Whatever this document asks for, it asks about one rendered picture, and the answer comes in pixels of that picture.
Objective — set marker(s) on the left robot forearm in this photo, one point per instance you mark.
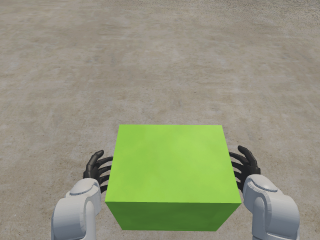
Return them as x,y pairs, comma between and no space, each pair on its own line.
74,216

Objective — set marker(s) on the robot right hand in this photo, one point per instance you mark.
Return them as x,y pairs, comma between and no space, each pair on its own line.
248,168

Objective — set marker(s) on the right robot forearm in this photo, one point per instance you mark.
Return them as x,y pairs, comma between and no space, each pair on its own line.
275,216

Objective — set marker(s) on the robot left hand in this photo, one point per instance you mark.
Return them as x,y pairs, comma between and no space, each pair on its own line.
93,171

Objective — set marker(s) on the carton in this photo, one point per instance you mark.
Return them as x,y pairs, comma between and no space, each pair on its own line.
171,178

